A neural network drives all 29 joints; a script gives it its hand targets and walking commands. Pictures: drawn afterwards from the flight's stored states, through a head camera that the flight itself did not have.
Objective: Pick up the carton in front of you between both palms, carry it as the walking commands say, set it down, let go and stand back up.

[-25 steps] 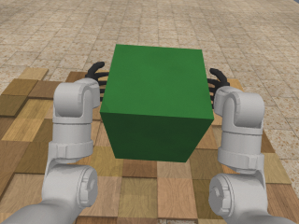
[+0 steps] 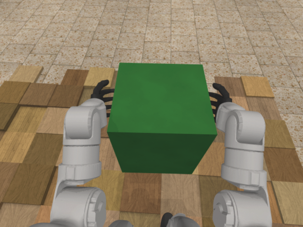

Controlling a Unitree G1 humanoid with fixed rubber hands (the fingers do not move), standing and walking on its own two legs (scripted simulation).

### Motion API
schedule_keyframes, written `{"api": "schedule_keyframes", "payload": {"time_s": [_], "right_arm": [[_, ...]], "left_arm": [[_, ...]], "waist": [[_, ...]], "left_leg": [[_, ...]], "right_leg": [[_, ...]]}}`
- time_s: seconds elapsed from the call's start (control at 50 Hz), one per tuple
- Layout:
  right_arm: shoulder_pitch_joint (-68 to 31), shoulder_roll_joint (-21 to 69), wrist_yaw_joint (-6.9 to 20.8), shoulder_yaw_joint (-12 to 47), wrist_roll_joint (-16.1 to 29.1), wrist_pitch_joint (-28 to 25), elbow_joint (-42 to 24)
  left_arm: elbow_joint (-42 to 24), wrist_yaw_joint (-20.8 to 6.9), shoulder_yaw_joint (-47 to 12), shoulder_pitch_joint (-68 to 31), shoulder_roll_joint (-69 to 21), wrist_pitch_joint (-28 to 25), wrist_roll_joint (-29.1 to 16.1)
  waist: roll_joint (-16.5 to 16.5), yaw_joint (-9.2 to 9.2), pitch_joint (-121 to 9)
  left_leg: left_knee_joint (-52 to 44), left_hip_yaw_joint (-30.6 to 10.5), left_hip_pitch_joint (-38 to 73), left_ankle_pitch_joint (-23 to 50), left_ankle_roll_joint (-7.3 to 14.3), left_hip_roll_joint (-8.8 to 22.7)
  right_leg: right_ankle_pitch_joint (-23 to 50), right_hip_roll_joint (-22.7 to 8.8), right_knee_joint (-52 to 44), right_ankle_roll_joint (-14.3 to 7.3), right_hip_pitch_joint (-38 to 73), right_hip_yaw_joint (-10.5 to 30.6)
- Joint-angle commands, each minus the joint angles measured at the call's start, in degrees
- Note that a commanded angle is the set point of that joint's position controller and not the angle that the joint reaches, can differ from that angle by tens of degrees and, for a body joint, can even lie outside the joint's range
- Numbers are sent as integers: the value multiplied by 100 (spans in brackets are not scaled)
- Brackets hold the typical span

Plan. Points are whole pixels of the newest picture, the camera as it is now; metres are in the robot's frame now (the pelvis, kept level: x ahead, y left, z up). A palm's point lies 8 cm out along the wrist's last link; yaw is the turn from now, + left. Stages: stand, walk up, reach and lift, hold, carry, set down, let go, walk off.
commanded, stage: carry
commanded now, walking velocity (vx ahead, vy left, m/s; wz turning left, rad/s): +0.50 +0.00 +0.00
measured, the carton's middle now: (158, 123) +0.38 +0.00 +0.03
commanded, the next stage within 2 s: none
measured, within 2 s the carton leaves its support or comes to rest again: neither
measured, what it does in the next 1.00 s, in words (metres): walks ahead: left foot, then right foot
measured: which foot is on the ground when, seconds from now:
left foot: up 0.00-0.34, down 0.36-0.90, up 0.92-1.00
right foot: down 0.00-0.36, up 0.38-0.84, down 0.86-1.00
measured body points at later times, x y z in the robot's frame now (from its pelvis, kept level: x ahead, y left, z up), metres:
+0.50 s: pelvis +0.31 +0.05 +0.01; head +0.32 +0.06 +0.46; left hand +0.70 +0.18 +0.16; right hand +0.68 -0.12 +0.16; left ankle +0.37 +0.11 -0.72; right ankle +0.20 -0.07 -0.63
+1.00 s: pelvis +0.60 +0.00 +0.02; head +0.64 -0.01 +0.47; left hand +0.96 +0.15 +0.11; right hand +0.97 -0.16 +0.10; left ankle +0.50 +0.12 -0.64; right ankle +0.66 -0.06 -0.71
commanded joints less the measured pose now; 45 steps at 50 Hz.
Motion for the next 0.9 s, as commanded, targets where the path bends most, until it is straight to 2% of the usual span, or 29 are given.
{"api": "schedule_keyframes", "payload": {"time_s": [0.0,0.08,0.12,0.16,0.22,0.28,0.3,0.32,0.34,0.36,0.38,0.4,0.42,0.44,0.46,0.52,0.58,0.62,0.68,0.76,0.8,0.82,0.84,0.86,0.88], "right_arm": [[-4278,6199,1142,3930,2278,-127,-1178],[-3964,5657,968,3862,1889,-56,-1417],[-3876,5379,919,3801,1724,48,-1325],[-3888,5163,915,3748,1631,183,-1127],[-4082,5041,983,3629,1611,371,-699],[-4322,5086,1096,3461,1720,524,-214],[-4396,5138,1134,3378,1771,565,-20],[-4383,5189,1170,3262,1807,593,224],[-4334,5207,1208,3131,1836,607,498],[-4312,5218,1252,2992,1877,623,685],[-4475,5202,1266,2879,1868,573,846],[-4449,5443,1302,2823,1967,560,896],[-4681,5701,1353,2822,2071,529,756],[-4940,5972,1402,2872,2195,497,627],[-5108,6206,1443,2927,2307,457,524],[-5273,6650,1510,3083,2507,297,226],[-5068,6788,1518,3239,2518,154,58],[-4900,6807,1511,3383,2505,52,-47],[-4675,6772,1497,3626,2498,-88,-251],[-4168,6559,1479,3821,2422,-196,-291],[-3849,6464,1488,3853,2332,-239,-124],[-3736,6448,1495,3875,2289,-262,-38],[-3630,6437,1505,3905,2252,-296,42],[-3632,6410,1511,3932,2226,-339,76],[-3840,6584,1512,3952,2290,-313,22]], "left_arm": [[-1486,-1317,-4031,-4569,-6039,-7,-2843],[-1860,-1404,-4159,-4531,-5635,152,-2984],[-1706,-1446,-4135,-4456,-5397,265,-2999],[-1370,-1494,-4048,-4412,-5215,388,-2971],[-757,-1563,-3866,-4491,-5124,540,-2903],[-157,-1582,-3612,-4631,-5157,629,-2823],[35,-1572,-3516,-4662,-5204,652,-2800],[231,-1558,-3417,-4696,-5256,675,-2775],[438,-1544,-3335,-4728,-5311,690,-2734],[603,-1533,-3225,-4767,-5311,699,-2704],[717,-1498,-3095,-4899,-5481,715,-2622],[697,-1463,-3006,-5099,-5504,705,-2587],[696,-1438,-2974,-5235,-5664,684,-2569],[706,-1412,-2930,-5265,-5849,653,-2525],[739,-1387,-2858,-5144,-5992,617,-2475],[636,-1307,-2873,-4899,-6294,474,-2345],[535,-1237,-3027,-4589,-6432,308,-2250],[426,-1213,-3196,-4439,-6473,207,-2222],[215,-1194,-3474,-4243,-6458,73,-2226],[73,-1207,-3678,-3887,-6240,-6,-2222],[146,-1257,-3677,-3681,-6121,-17,-2202],[217,-1297,-3666,-3585,-6087,-26,-2188],[281,-1348,-3654,-3526,-6040,-50,-2200],[323,-1414,-3618,-3459,-6036,-77,-2221],[502,-1424,-3637,-3410,-5911,-183,-2117]], "waist": [[-589,158,-4039],[-642,250,-3950],[-751,290,-3799],[-765,320,-3542],[-786,320,-3035],[-1014,265,-2641],[-1035,154,-2668],[-902,-85,-2896],[-486,-313,-3248],[364,-383,-3591],[1805,-432,-3870],[1584,-450,-3646],[1029,-487,-3406],[437,-471,-3270],[281,-416,-3174],[428,-319,-3300],[411,-434,-3309],[464,-503,-3244],[509,-585,-3145],[680,-626,-2946],[835,-509,-3023],[837,-297,-3196],[698,-148,-3332],[379,59,-3298],[-1442,196,-4106]], "left_leg": [[-4,-204,-1671,205,54,295],[-711,59,-1937,178,17,280],[-916,153,-2291,516,10,300],[-1419,214,-2410,875,-21,331],[-2759,526,-1560,1606,-9,144],[-3876,855,-564,2174,154,-48],[-4196,928,-83,2295,226,-88],[-4394,1116,840,2664,287,-217],[-4345,1009,1937,2384,285,-127],[-3995,-685,3034,2640,355,1156],[-4503,-2881,4243,2306,1135,2082],[-4732,-3099,4140,1741,1269,1967],[-4760,-2656,3733,1877,1232,1775],[-4776,-2244,3418,2121,1127,1692],[-4860,-1901,3051,2284,1058,1605],[-5050,-1435,2810,2392,1006,1533],[-5121,-1103,3149,2650,1102,1484],[-5128,-888,3407,3104,1098,1418],[-5024,-550,3654,3889,948,1257],[-4701,7,3682,4780,729,965],[-4227,280,3561,5384,523,893],[-3644,499,3205,5518,356,832],[-3066,538,2818,5107,199,765],[-2217,617,2070,4191,137,593],[-664,365,-627,1908,-213,91]], "right_leg": [[2190,-1637,-932,-687,4541,2504],[2371,-1621,-930,-905,4417,2116],[2468,-1567,-907,-943,4486,1987],[2393,-1461,-926,-888,4393,1822],[2350,-1146,-1076,-624,3641,1276],[2646,-1051,-1031,-311,3205,875],[2931,-1039,-724,-185,3161,721],[3308,-924,0,5,2918,414],[2632,-663,928,179,2396,233],[458,-429,2191,355,1253,279],[-2041,421,3507,470,-590,598],[-2138,245,4111,315,-1200,967],[-1801,53,4115,229,-1361,1065],[-1458,-124,3907,236,-1321,1078],[-1247,-246,3614,260,-1192,1094],[-1003,-327,3072,364,-949,1007],[-750,-348,2443,461,-1346,841],[-536,-367,1926,480,-1557,735],[-5,-248,1099,434,-1458,510],[839,35,-90,278,-752,142],[1026,218,-651,116,29,-36],[1224,286,-1044,26,977,-135],[1918,145,-1573,43,1960,68],[2133,-116,-1674,132,2870,145],[2288,-1418,-882,-905,5597,2302]]}}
